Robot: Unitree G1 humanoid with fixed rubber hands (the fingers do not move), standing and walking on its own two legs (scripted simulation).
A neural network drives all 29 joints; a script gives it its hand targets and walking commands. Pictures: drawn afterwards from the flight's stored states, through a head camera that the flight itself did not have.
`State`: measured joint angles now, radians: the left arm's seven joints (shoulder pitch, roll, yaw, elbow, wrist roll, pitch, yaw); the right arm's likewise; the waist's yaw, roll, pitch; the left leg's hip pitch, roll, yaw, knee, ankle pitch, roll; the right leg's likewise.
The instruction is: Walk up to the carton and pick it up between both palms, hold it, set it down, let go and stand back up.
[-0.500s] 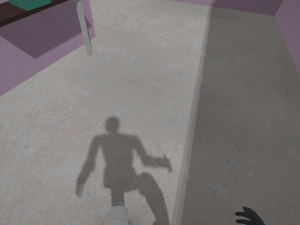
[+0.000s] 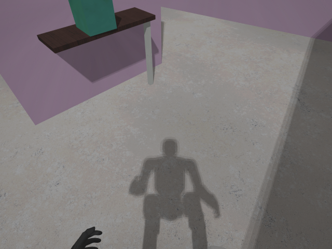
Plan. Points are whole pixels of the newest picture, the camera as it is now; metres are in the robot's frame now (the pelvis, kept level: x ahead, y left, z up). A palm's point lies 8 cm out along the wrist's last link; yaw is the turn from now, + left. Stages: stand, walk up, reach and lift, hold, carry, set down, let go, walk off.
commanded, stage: walk up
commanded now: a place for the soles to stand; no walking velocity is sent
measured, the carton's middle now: (91, 7) +1.48 +0.50 +0.05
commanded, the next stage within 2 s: none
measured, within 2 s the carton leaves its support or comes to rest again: neither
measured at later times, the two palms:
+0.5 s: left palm (62, 200) +0.29 +0.33 -0.13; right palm (232, 169) +0.36 -0.19 -0.07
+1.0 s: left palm (77, 158) +0.42 +0.31 -0.09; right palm (202, 98) +0.71 -0.14 -0.07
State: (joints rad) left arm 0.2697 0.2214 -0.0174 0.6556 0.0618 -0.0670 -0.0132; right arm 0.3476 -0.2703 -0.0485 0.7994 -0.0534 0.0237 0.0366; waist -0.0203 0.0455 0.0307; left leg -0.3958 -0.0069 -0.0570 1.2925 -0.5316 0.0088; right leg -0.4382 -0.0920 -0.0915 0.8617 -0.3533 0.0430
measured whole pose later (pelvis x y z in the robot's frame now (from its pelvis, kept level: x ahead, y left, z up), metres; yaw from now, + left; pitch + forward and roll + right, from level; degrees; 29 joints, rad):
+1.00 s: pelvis +0.50 +0.05 +0.02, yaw +28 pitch -5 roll -4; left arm 0.33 0.29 0.03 0.74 0.04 -0.04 -0.01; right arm 0.30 -0.27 -0.06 0.67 -0.02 0.01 0.01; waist 0.05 0.06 0.12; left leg -0.56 0.07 -0.02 1.16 -0.44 0.01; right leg -0.25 -0.05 -0.27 0.72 -0.37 -0.03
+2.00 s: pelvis +0.90 +0.06 +0.01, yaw +42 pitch -5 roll +1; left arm 0.31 0.34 0.03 0.74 0.06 0.12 -0.04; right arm 0.30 -0.20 0.01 0.65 -0.06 -0.03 -0.08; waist 0.03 -0.11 0.12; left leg -0.36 0.01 0.02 0.85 -0.41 0.00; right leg -0.50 -0.07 -0.06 1.29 -0.49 0.03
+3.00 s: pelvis +1.15 +0.01 +0.04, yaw +49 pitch -2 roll +0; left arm 0.34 0.26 -0.02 0.70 0.00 0.01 0.00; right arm 0.14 -0.23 0.02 0.78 -0.01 0.03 -0.02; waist 0.03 0.02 0.07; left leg -0.26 0.03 -0.01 0.56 -0.27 -0.03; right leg -0.21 0.03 -0.19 0.53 -0.31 -0.09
